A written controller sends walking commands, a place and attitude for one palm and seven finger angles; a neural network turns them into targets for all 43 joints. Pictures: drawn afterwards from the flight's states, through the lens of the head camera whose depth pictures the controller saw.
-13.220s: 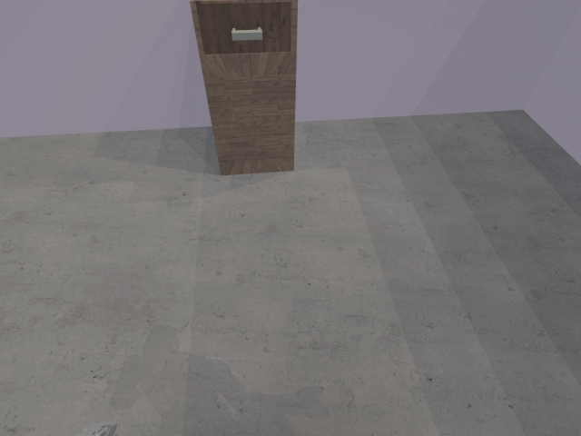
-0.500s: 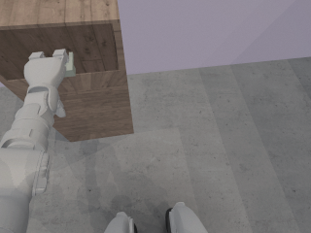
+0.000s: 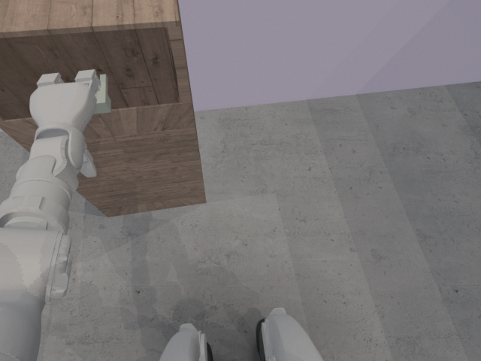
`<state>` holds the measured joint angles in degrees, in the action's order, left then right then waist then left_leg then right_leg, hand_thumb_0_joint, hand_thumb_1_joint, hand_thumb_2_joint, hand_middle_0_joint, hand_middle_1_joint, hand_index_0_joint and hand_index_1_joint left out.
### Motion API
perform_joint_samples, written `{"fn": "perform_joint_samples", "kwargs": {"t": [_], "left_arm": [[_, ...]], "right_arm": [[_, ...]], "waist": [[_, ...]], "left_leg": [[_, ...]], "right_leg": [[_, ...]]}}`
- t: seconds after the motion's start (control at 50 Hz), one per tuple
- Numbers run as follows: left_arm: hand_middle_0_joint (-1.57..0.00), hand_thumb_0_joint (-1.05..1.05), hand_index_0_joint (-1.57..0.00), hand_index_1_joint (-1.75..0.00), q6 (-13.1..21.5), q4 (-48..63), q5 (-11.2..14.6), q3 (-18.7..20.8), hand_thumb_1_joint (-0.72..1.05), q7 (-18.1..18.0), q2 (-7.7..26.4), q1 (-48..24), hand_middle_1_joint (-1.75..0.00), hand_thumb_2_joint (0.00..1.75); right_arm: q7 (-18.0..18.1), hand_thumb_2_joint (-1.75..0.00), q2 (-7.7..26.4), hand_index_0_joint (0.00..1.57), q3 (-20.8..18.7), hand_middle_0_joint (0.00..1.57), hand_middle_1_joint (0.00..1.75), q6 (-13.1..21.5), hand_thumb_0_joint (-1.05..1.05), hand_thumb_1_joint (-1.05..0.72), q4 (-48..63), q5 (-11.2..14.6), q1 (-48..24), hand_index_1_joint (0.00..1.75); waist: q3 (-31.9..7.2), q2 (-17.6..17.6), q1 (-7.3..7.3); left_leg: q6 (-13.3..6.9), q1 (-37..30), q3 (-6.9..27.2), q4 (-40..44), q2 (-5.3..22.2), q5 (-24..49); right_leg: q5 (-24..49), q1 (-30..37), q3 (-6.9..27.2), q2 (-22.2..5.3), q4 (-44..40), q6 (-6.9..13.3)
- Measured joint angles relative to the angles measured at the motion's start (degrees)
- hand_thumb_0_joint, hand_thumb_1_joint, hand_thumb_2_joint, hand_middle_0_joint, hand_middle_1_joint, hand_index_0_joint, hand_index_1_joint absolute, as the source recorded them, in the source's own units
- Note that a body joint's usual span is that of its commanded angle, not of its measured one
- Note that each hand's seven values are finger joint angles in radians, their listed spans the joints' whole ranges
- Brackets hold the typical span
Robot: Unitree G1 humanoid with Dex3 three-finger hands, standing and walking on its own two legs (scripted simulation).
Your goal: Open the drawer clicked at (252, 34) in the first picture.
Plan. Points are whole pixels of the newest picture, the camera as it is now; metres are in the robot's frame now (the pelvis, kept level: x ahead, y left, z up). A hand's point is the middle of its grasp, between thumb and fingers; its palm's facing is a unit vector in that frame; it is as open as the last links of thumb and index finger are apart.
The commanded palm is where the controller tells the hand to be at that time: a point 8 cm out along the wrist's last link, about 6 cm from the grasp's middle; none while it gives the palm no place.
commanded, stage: lower the fingers behind the handle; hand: left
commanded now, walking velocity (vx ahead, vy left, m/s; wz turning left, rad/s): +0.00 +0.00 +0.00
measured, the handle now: (74, 93) +0.57 +0.25 +0.02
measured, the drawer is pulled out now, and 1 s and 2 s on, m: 0.00 0.00 0.11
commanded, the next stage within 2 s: close the thumb around the handle in 0.06 s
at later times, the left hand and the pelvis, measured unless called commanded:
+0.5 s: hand (81, 124) +0.52 +0.24 +0.00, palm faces -0.07 -0.03 -1.00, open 10.5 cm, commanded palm +0.51 +0.22 +0.05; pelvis +0.00 +0.00 +0.00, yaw +0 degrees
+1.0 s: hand (81, 124) +0.52 +0.24 +0.00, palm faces -0.07 -0.03 -1.00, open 5.9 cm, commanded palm +0.50 +0.22 +0.05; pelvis +0.01 +0.01 +0.00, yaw +0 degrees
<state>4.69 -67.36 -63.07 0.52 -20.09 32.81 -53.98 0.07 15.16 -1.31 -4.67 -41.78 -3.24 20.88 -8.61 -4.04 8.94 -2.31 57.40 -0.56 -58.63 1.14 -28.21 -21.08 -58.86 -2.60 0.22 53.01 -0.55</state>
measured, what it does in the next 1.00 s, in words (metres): stands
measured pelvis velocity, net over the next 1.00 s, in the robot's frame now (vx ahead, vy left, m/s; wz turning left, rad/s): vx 0.01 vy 0.01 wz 0.00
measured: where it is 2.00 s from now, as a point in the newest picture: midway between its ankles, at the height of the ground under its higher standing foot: outside the picture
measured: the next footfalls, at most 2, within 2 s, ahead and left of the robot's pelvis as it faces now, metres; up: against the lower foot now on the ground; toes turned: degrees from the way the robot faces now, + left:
none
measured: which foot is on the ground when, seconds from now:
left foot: down 0.00-1.00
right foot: down 0.00-1.00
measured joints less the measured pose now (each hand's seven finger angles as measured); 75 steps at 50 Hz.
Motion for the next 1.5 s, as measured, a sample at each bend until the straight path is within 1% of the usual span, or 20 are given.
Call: {"fn": "perform_joint_samples", "kwargs": {"t": [0.12,0.22,0.32,0.44,0.58,0.7,0.76,0.9,1.02,1.08,1.24,1.5], "left_arm": [[-0.29,0.0,-0.32,-1.2,0.23,-0.11,-0.03,-0.18,-0.48,-0.48,-0.09,-0.44,-1.2,0.3],[-0.3,0.0,-0.32,-1.2,-0.2,-0.63,-0.17,-0.48,-0.48,-0.47,0.12,-1.13,-1.2,0.3],[-0.31,0.0,-0.32,-1.21,-0.18,-0.73,-0.01,0.02,-0.38,0.2,0.53,-1.56,-1.21,0.34],[-0.32,0.0,-0.34,-1.24,-0.02,0.18,0.09,-0.1,-0.14,0.56,0.64,-0.91,-1.23,0.44],[-0.34,0.0,-0.37,-1.27,-0.48,-0.01,0.09,-0.57,0.21,-0.24,-0.02,-1.07,-1.27,0.6],[-0.36,0.0,-0.39,-1.31,-0.94,0.32,0.36,-0.41,0.54,0.12,-0.35,-0.59,-1.31,0.74],[-0.36,-0.01,-0.4,-1.32,-0.71,0.64,0.42,-0.11,0.66,0.26,-0.36,0.03,-1.32,0.79],[-0.34,-0.01,-0.39,-1.34,-0.78,0.89,0.25,-0.43,0.67,-0.69,-0.74,0.55,-1.34,0.79],[-0.34,-0.01,-0.39,-1.35,-0.73,1.08,0.2,-0.38,0.67,-0.7,-0.85,0.72,-1.34,0.8],[-0.33,-0.01,-0.38,-1.35,-0.97,2.48,0.5,-0.16,0.67,-0.38,-0.92,1.99,-1.35,0.79],[-0.31,0.0,-0.37,-1.35,-1.5,7.22,1.4,-0.01,0.68,-1.04,-3.12,7.77,-1.35,0.78],[-0.3,0.0,-0.38,-1.34,-2.01,14.61,1.32,-0.84,0.68,-3.09,-7.69,17.58,-1.35,0.79]], "right_arm": [[0.12,-0.89,0.29,0.2,-0.05,0.21,0.3,0.06,0.0,-0.91,0.03,0.05,-0.26,0.3],[0.26,-0.89,0.51,0.2,0.05,0.21,0.3,-0.01,0.0,-0.91,0.32,0.18,-0.63,0.3],[0.38,-0.89,0.56,0.2,0.3,0.21,0.3,-0.03,0.0,-0.91,0.68,0.22,-0.72,0.3],[0.36,-0.89,0.34,0.2,0.1,0.21,0.3,-0.09,0.0,-0.91,0.75,0.24,-0.2,0.3],[0.1,-0.89,0.04,0.2,0.04,0.21,0.3,-0.05,0.0,-0.91,-0.02,0.16,0.35,0.3],[-0.12,-0.89,-0.18,0.2,-0.12,0.21,0.3,-0.14,0.0,-0.91,-0.25,0.08,0.5,0.3],[-0.19,-0.89,-0.17,0.2,-0.09,0.21,0.3,-0.24,0.0,-0.91,-0.24,0.06,0.47,0.3],[-0.1,-0.89,0.05,0.2,-0.11,0.21,0.3,-0.35,0.0,-0.91,-0.16,0.14,0.27,0.3],[-0.11,-0.89,0.22,0.2,-0.21,0.21,0.3,-0.41,0.0,-0.91,-0.11,0.09,-0.21,0.3],[-0.26,-0.89,0.2,0.2,-0.55,0.21,0.3,-0.5,0.0,-0.91,0.19,0.11,-0.3,0.3],[-0.64,-0.89,0.01,0.2,-1.03,0.21,0.3,-1.26,0.0,-0.91,0.42,0.52,0.02,0.3],[-0.95,-0.89,-0.44,0.2,-2.01,0.21,0.3,-2.36,0.0,-0.91,1.11,0.92,-2.28,0.3]], "waist": [[-0.01,0.15,-0.13],[0.05,0.14,0.16],[0.11,0.22,0.43],[0.12,0.07,0.32],[0.07,-0.15,0.09],[-0.04,-0.23,0.06],[-0.07,-0.2,0.04],[0.05,-0.11,-0.17],[-0.04,-0.03,-0.32],[-0.06,-0.11,-0.47],[-0.21,-0.1,-2.08],[-0.96,-0.02,-4.9]], "left_leg": [[-0.02,0.39,0.08,-0.24,-0.12,-0.04],[-0.04,0.77,0.17,-0.48,-0.17,-0.04],[-0.14,1.09,0.03,-0.67,-0.13,-0.05],[-0.2,1.01,-0.12,-0.66,-0.06,-0.13],[-0.25,0.92,0.07,-0.67,-0.16,-0.25],[-0.27,0.32,0.02,-0.21,-0.09,-0.22],[-0.31,-0.17,-0.12,0.09,0.0,-0.25],[-0.35,-0.66,-0.21,0.38,-0.1,-0.34],[-0.33,-0.74,-0.24,0.48,-0.11,-0.35],[-0.28,-1.2,-0.41,0.86,0.02,-0.33],[-0.41,-4.8,-1.24,3.37,0.17,-0.29],[-0.37,-10.58,-1.75,7.03,-0.21,-0.14]], "right_leg": [[-0.12,-0.36,-0.06,-0.12,0.3,-0.03],[-0.11,-0.67,-0.14,-0.17,0.45,-0.05],[-0.04,-1.03,0.01,-0.12,0.59,-0.13],[0.04,-0.94,0.17,-0.04,0.44,-0.24],[-0.08,-0.68,0.0,-0.12,0.27,-0.33],[0.03,-0.07,0.06,-0.02,-0.29,-0.37],[0.09,0.35,0.21,0.08,-0.61,-0.4],[-0.08,0.76,0.31,0.01,-0.71,-0.45],[-0.14,0.77,0.35,0.0,-0.72,-0.43],[-0.04,1.15,0.53,0.15,-1.12,-0.43],[0.09,4.25,1.37,0.4,-3.21,-0.58],[-0.3,9.42,1.96,0.18,-5.76,-0.61]]}}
